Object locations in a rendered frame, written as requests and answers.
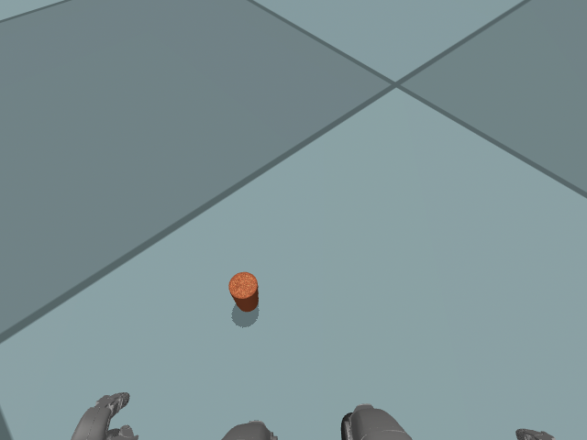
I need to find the cup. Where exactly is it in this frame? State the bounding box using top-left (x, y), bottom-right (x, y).
top-left (228, 272), bottom-right (259, 312)

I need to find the left robot hand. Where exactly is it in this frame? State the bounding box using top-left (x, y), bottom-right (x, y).
top-left (71, 392), bottom-right (138, 440)

